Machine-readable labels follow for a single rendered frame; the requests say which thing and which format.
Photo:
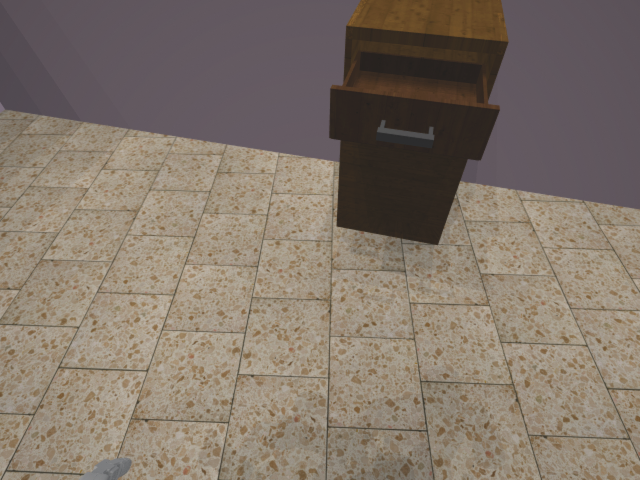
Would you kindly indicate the left robot hand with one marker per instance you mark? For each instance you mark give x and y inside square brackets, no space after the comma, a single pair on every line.
[108,469]

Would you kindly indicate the handle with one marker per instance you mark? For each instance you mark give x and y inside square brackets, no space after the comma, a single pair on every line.
[405,137]

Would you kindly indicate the cabinet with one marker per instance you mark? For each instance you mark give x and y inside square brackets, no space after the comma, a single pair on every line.
[402,193]

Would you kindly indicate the drawer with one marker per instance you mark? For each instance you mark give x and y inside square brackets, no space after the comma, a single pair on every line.
[412,94]

